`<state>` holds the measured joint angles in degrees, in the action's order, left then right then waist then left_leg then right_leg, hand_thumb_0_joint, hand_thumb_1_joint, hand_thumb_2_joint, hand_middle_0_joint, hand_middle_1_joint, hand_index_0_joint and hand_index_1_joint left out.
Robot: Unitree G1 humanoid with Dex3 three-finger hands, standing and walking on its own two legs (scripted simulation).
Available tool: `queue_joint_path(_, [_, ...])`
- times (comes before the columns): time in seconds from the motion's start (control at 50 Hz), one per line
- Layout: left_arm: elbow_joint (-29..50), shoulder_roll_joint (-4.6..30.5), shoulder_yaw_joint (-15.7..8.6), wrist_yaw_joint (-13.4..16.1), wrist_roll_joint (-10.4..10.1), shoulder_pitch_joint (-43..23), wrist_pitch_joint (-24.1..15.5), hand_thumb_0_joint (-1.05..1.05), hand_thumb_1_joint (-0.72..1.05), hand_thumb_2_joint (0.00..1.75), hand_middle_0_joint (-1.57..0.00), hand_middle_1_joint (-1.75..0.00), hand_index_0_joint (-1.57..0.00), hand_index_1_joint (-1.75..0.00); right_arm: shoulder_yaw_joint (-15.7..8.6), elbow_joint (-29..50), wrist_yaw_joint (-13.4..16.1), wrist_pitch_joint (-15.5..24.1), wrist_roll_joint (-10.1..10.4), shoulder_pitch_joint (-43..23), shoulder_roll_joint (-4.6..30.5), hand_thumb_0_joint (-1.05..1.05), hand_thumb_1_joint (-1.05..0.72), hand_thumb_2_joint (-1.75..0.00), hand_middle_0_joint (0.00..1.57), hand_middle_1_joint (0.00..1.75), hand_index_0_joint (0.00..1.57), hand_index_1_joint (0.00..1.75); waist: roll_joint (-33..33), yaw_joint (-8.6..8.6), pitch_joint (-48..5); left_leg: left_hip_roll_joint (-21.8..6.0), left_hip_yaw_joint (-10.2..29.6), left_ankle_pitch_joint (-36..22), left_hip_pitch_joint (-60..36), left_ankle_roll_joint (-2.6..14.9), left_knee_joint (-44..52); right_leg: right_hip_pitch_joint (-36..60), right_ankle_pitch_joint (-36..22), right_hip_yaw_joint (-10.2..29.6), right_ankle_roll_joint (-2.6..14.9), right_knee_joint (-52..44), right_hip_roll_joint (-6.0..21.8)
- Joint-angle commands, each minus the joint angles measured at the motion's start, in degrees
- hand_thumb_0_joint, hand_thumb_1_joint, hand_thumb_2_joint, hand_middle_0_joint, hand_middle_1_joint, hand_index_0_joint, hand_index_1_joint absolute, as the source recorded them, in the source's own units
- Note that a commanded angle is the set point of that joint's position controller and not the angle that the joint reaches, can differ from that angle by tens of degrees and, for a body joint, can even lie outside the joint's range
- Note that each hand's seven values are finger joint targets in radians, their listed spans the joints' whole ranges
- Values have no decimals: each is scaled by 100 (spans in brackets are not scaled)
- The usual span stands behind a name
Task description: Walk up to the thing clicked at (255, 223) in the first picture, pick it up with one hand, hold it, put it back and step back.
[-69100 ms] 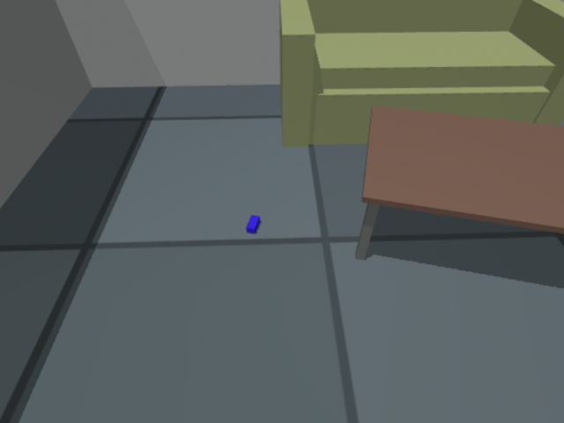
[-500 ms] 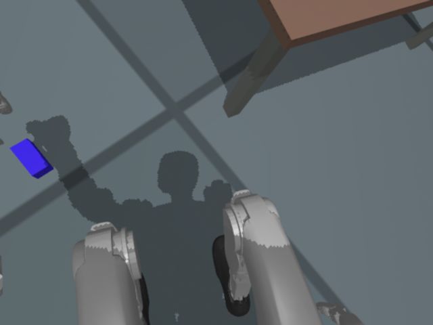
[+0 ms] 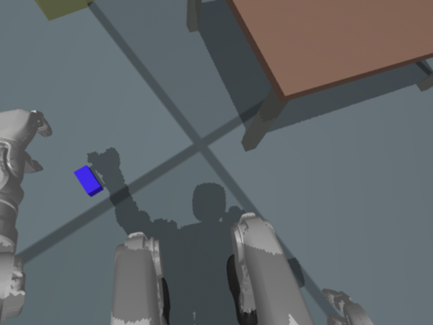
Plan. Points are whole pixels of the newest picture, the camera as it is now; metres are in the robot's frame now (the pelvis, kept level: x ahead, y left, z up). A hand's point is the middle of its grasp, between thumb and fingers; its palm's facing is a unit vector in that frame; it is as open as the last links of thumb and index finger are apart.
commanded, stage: go down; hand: left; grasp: from above
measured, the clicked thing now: (88, 181) +0.52 +0.30 -0.44
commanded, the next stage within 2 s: none
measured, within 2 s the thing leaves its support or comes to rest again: neither
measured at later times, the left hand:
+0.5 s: hand out of the picture +0.47 +0.31 -0.03, palm faces -0.41 -0.08 -0.91, open 12.3 cm
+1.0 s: hand out of the picture +0.48 +0.32 +0.00, palm faces -0.42 -0.08 -0.90, open 13.5 cm
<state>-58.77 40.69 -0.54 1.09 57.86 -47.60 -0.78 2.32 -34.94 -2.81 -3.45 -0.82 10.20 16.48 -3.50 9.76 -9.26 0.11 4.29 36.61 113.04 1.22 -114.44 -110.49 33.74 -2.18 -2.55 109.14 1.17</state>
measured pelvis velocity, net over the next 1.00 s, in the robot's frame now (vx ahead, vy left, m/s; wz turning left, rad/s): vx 0.02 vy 0.00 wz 0.00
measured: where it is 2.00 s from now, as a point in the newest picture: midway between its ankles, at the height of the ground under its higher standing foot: (203, 315)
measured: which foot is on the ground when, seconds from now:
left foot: down 0.00-1.00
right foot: down 0.00-1.00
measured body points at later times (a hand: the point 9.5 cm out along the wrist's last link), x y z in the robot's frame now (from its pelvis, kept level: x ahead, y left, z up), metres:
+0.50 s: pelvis +0.01 +0.00 +0.05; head +0.20 +0.03 +0.45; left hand +0.48 +0.31 +0.03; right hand +0.07 -0.28 -0.07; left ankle +0.08 +0.11 -0.42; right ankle +0.11 -0.14 -0.42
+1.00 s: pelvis +0.02 +0.00 +0.08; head +0.21 +0.04 +0.49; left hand +0.49 +0.32 +0.05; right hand +0.08 -0.27 -0.03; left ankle +0.08 +0.11 -0.42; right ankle +0.11 -0.14 -0.42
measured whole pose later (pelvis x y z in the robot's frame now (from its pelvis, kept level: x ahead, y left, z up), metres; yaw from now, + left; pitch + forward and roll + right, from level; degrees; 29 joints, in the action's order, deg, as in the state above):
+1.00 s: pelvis +0.02 +0.00 +0.08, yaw +0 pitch +34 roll -6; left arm -63.3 41.2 -3.4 5.6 61.4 -45.4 -5.9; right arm 1.2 -38.9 -2.7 -1.8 -0.8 12.9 15.1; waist -2.7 9.6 -9.9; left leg -1.1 3.7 35.8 97.2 1.1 -99.2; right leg -95.1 32.3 -2.2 -2.2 93.7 0.3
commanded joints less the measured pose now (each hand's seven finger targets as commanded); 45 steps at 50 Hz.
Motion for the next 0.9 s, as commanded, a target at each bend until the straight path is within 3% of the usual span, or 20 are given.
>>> queue_joint_path(0.0, [1446,1740,-535,-64,-86,-1403,-63,0,15,51,-47,-75,-55,-69,-460,215,110,27,76,1020,1135,0,-89,-89,20,30,20,30,-857,-74,-3874,38,-125,-1093,-3023,94,1916,2639,-1108,-282,412,-1362,-261])
queue_joint_path(0.04, [1626,1896,-722,-15,-37,-1440,-206,0,-1,55,-40,-77,-45,-72,-432,201,136,36,83,966,1089,0,-89,-89,20,30,20,30,-852,-117,-3840,37,-108,-1049,-3100,90,2025,2655,-1033,-253,418,-1429,-248])
queue_joint_path(0.08, [1386,1929,-798,118,58,-1402,-353,0,-6,58,-41,-75,-44,-71,-390,144,182,62,73,895,1044,0,-90,-89,20,30,20,30,-727,-72,-3376,42,-107,-808,-3007,99,2044,2461,-776,-228,432,-1563,-243])
queue_joint_path(0.16, [928,1855,-764,510,165,-1475,-507,0,-13,65,-35,-80,-38,-76,-343,104,199,175,39,866,977,0,-89,-89,20,30,20,30,-629,-35,-3075,68,-187,-207,-2796,143,2138,2500,-268,-150,405,-1752,-264])
queue_joint_path(0.18, [734,1625,-607,572,189,-1492,-503,0,-16,67,-33,-82,-36,-78,-331,66,195,215,35,940,979,0,-89,-89,20,30,20,30,-701,73,-2899,75,-200,-167,-2693,131,2179,2424,-245,-160,402,-1775,-256])
queue_joint_path(0.2, [586,1621,-583,609,219,-1515,-485,0,-18,68,-31,-83,-34,-80,-364,43,185,239,27,923,1015,0,-89,-89,20,30,20,30,-654,48,-2884,62,-140,-91,-2738,123,2247,2415,-182,-169,409,-1786,-258])
queue_joint_path(0.24, [453,1505,-446,604,210,-1628,-444,0,-20,71,-29,-85,-33,-82,-407,-2,181,275,26,980,1034,0,-89,-89,20,30,20,30,-771,92,-2885,37,-137,-151,-2927,97,2317,2402,-255,-194,418,-1866,-262])
queue_joint_path(0.3, [523,1624,-447,550,199,-1778,-417,0,-22,72,-29,-86,-32,-83,-441,-49,170,312,32,1089,1074,0,-89,-89,20,30,20,30,-845,74,-3122,46,-171,-260,-2976,90,2354,2582,-340,-178,415,-1954,-255])
queue_joint_path(0.42, [987,1972,-705,490,201,-1887,-436,0,-27,75,-25,-89,-28,-86,-517,-60,176,288,54,1131,1095,0,-90,-89,20,30,20,30,-1122,-78,-3710,-3,-84,-610,-3673,32,2599,2863,-689,-232,426,-2001,-250])
queue_joint_path(0.46, [1002,1915,-705,536,182,-1868,-426,0,-30,78,-22,-91,-25,-89,-523,-108,187,272,63,1107,1075,0,-90,-89,20,30,20,30,-1029,-37,-3760,2,-120,-777,-3766,40,2586,2987,-797,-220,425,-2091,-251])
queue_joint_path(0.54, [790,1953,-759,617,249,-1715,-339,0,-34,80,-19,-95,-22,-92,-533,-165,188,228,60,1103,1045,0,-90,-89,20,30,20,30,-1002,-113,-3679,-15,-111,-1039,-4022,42,2719,3055,-900,-235,446,-2242,-263])
queue_joint_path(0.58, [603,1759,-622,616,223,-1726,-312,0,-36,82,-19,-95,-21,-92,-514,-212,176,220,53,1095,1015,0,-90,-89,20,30,20,30,-1025,9,-3434,-21,-132,-1067,-3964,45,2750,3017,-919,-224,448,-2326,-273])
queue_joint_path(0.68, [430,1740,-601,619,250,-1656,-321,0,-37,83,-16,-99,-19,-95,-511,-231,153,232,58,1108,1018,0,-90,-89,20,30,20,30,-940,-21,-3249,-44,-77,-1047,-3963,25,2886,3046,-862,-239,473,-2392,-281])
queue_joint_path(0.7, [360,1593,-513,613,270,-1604,-321,0,-37,82,-16,-98,-19,-95,-498,-219,148,232,52,1116,991,0,-90,-89,20,30,20,30,-924,4,-3159,-44,-88,-1070,-3972,30,2892,3014,-878,-239,473,-2430,-286])
queue_joint_path(0.88, [468,1779,-664,648,326,-1648,-511,0,-42,87,-11,-104,-14,-100,-517,-208,108,247,30,1174,1016,0,-90,-89,20,30,20,30,-1014,-46,-3411,-72,-38,-1493,-4327,-12,2940,3097,-1115,-244,491,-2433,-297])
